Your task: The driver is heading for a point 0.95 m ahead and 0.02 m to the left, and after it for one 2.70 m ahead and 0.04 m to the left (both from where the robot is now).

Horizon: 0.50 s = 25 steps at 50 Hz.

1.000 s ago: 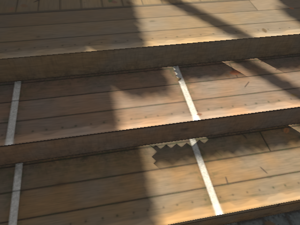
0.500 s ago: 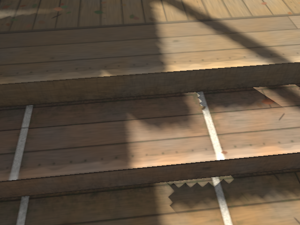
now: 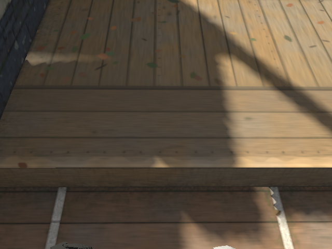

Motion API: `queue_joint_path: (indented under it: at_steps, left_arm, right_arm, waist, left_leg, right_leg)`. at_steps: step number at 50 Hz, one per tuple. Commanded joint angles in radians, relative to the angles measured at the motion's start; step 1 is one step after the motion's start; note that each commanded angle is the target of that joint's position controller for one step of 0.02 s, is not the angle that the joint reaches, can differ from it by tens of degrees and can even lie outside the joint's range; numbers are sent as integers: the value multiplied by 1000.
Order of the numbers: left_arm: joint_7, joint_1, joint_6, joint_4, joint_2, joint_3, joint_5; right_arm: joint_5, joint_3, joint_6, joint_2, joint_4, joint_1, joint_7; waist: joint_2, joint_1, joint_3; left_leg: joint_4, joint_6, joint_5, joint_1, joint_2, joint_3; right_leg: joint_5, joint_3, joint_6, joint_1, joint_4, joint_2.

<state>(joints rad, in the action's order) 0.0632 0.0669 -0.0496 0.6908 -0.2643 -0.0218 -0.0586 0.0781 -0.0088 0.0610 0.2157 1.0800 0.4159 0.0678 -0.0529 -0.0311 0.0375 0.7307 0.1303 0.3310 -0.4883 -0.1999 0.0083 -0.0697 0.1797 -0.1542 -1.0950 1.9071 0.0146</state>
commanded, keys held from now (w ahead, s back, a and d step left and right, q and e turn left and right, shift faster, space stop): w+q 0.20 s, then w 0.32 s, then w+e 0.48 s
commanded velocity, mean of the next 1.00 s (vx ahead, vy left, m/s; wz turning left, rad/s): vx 0.50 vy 0.00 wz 0.07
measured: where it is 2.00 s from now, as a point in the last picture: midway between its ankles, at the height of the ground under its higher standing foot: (140, 113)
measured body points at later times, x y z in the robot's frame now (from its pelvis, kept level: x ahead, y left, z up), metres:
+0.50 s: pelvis +0.34 +0.02 +0.14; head +0.34 +0.04 +0.59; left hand +0.30 +0.25 -0.01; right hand +0.56 -0.20 +0.05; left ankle +0.31 +0.15 -0.40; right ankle +0.37 -0.08 -0.56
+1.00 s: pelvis +0.60 +0.11 +0.18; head +0.61 +0.11 +0.63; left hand +0.78 +0.30 +0.07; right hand +0.46 -0.09 +0.04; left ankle +0.51 +0.21 -0.56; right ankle +0.70 +0.00 -0.31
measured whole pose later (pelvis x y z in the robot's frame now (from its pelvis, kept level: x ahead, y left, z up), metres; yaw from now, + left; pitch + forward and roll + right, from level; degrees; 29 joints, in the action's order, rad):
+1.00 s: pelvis +0.60 +0.11 +0.18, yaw +3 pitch +7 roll +0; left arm 0.08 0.08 -0.02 0.79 -0.13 -0.05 -0.01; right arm 0.12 -0.03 0.03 0.14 1.17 0.58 0.03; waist 0.01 -0.04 0.14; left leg 0.30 0.02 0.28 -0.14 0.03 -0.17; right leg -0.28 -0.04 -0.20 -1.27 1.83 -0.08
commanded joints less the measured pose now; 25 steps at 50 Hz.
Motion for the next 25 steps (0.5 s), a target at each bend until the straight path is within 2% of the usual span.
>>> queue_joint_path:
  at_steps: [1, 2, 3, 4, 5, 6, 7, 8, 9, 10, 11, 12, 13, 14, 15, 16, 17, 18, 19, 20, 21, 22, 23, 24, 25]
  left_arm:
    - [-21, 85, 0, -34, 18, -27, 17]
    - [-17, 32, -5, -47, 46, -40, 15]
    - [-18, -3, -8, -47, 56, -50, 9]
    - [-19, -34, -14, -49, 56, -55, 10]
    - [-22, -109, -6, -79, 36, -49, 14]
    - [-26, -189, 1, -110, 33, -51, 7]
    - [-32, -251, 8, -139, 43, -52, -3]
    - [-32, -329, 19, -167, 58, -52, -13]
    - [-26, -386, 27, -191, 82, -59, -25]
    - [-16, -380, 28, -197, 95, -56, -31]
    - [-7, -367, 31, -211, 88, -50, -20]
    - [3, -379, 29, -214, 40, -36, -4]
    - [7, -310, 21, -197, -25, -14, 17]
    - [-3, -103, 8, -139, -63, 8, 38]
    - [-6, 287, -10, -17, -101, 26, 28]
    - [2, 628, -6, 119, -124, 49, 17]
    - [-9, 680, 11, 129, -111, 35, -49]
    - [-18, 465, -15, 133, -124, 45, -22]
    - [-25, 273, -29, 131, -37, 37, 9]
    - [-28, 221, -31, 183, 103, -2, 15]
    - [-35, 146, -39, 213, 195, -25, 23]
    - [-48, 80, -51, 223, 226, -32, 31]
    - [-59, 92, -63, 248, 218, -26, 28]
    - [-65, 92, -72, 264, 185, -15, 13]
    - [-58, 59, -77, 246, 119, 7, -9]
  right_arm:
    - [26, -12, 68, 0, -66, -52, 6]
    - [30, -10, 73, 18, -41, 84, -6]
    - [36, -12, 70, 16, -6, 180, -13]
    - [44, -14, 67, 16, -7, 205, -12]
    - [56, -17, 68, 42, -16, 215, 7]
    - [51, -18, 73, 55, -14, 256, 18]
    - [40, -21, 77, 46, -7, 281, 25]
    - [11, -21, 72, 51, -48, 215, 43]
    - [-10, -23, 70, 46, -64, 219, 44]
    - [-34, -23, 78, 49, -113, 169, 45]
    - [-35, -14, 88, 91, -131, 157, 46]
    - [-47, 8, 95, 163, -141, 184, 43]
    - [-69, 38, 98, 241, -147, 166, 46]
    - [-64, 67, 97, 290, -152, 99, 58]
    - [-19, 61, 105, 195, -154, 158, 53]
    - [43, 34, 95, 66, -154, 229, 64]
    - [-39, 75, 61, 159, -147, 33, 81]
    - [-61, 70, 59, 104, -193, -29, 71]
    - [-44, 60, 53, 100, -207, -80, 43]
    - [-7, 44, 42, 67, -242, -122, 12]
    - [10, 20, 25, 20, -278, -160, -5]
    - [18, -3, 5, -24, -299, -170, -13]
    - [10, -10, -7, -21, -321, -198, -10]
    - [-8, -16, -5, -22, -347, -241, -9]
    - [-31, -15, -1, 2, -375, -292, 3]
  waist:
    - [30, 110, 26]
    - [110, 52, 21]
    - [119, 17, -13]
    - [101, 4, -58]
    - [66, -1, -54]
    - [98, -30, -65]
    - [127, -37, -79]
    - [120, -32, -85]
    - [141, -49, -69]
    - [185, -16, -74]
    - [195, 18, -27]
    - [214, 22, 3]
    - [244, 57, 0]
    - [245, 139, 56]
    - [54, 195, 390]
    - [-338, 239, 614]
    - [-204, 313, 339]
    - [-45, 201, 78]
    - [79, 136, 80]
    - [174, 79, 120]
    - [156, 14, 106]
    - [86, -33, 101]
    - [100, -40, 83]
    - [89, -37, 55]
    - [89, -36, 55]
  left_leg:
    - [-320, 22, -124, -82, 150, 273]
    - [-321, 42, -124, 11, 150, 314]
    - [-313, 62, -75, 130, 176, 377]
    - [-306, 75, -44, 204, 195, 408]
    - [-323, 73, -62, 204, 196, 424]
    - [-343, 90, -100, 202, 199, 460]
    - [-361, 105, -150, 234, 220, 489]
    - [-442, 122, -252, 126, 251, 498]
    - [-491, 146, -318, 100, 273, 515]
    - [-517, 147, -590, 51, 298, 464]
    - [-505, 138, -986, -5, 301, 414]
    - [-492, 107, -1333, 69, 321, 392]
    - [-404, 63, -1643, 230, 348, 364]
    - [-203, 6, -1896, 271, 357, 326]
    - [133, -64, -1715, 121, 308, 342]
    - [616, -151, -476, -299, 71, 339]
    - [1056, -114, -199, -453, -4, 322]
    - [1208, -65, -271, -594, 59, 297]
    - [1249, -24, -220, -608, 106, 250]
    - [1209, 36, -194, -569, 143, 242]
    - [1103, 60, -186, -521, 204, 225]
    - [1086, 72, -89, -504, 224, 209]
    - [1025, 63, -60, -538, 236, 189]
    - [974, 60, -22, -550, 250, 167]
    - [807, 40, -45, -475, 277, 112]
  right_leg:
    - [-3, -118, 4, -10, -11, -60]
    - [-72, -147, 32, -104, 112, -41]
    - [-142, -125, 37, -248, 196, -23]
    - [-159, -113, 36, -348, 160, -26]
    - [-102, -151, 59, -326, 21, -35]
    - [-92, -174, 74, -316, -37, -45]
    - [-87, -201, 82, -325, -114, -48]
    - [-137, -274, 98, -188, -240, -64]
    - [-188, -303, 112, -78, -354, -59]
    - [-231, -371, 119, 119, -454, -37]
    - [-190, -410, 128, 366, -545, 8]
    - [-213, -443, 149, 477, -626, 71]
    - [-274, -439, 143, 486, -780, 112]
    - [-223, -354, 99, 643, -908, 99]
    - [242, -73, -68, 1147, -882, -39]
    - [150, 590, -394, 1571, -1177, -342]
    - [-201, 807, -311, 1278, -1415, -330]
    - [-403, 659, -230, 1037, -1424, -322]
    - [-300, 527, -241, 917, -1405, -340]
    - [-184, 393, -216, 848, -1430, -329]
    - [-121, 252, -158, 764, -1473, -285]
    - [-63, 167, -130, 715, -1526, -249]
    - [-33, 82, -105, 722, -1548, -226]
    - [-40, 5, -82, 697, -1585, -202]
    - [-121, -90, -66, 644, -1630, -164]
Keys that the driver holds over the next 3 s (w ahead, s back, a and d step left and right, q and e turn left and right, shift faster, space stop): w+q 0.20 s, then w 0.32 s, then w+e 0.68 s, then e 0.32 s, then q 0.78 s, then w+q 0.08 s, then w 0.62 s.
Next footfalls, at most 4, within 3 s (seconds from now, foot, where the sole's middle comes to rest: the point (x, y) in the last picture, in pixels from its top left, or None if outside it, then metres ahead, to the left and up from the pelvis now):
0.28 right None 0.41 -0.07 -0.60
0.70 left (106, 213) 0.55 0.22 -0.60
1.12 right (165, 130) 0.81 0.00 -0.46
1.58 left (108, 97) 0.98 0.23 -0.46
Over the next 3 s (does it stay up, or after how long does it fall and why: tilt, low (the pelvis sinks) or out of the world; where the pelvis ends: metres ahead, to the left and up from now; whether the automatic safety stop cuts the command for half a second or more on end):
stays up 1.04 0.16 0.30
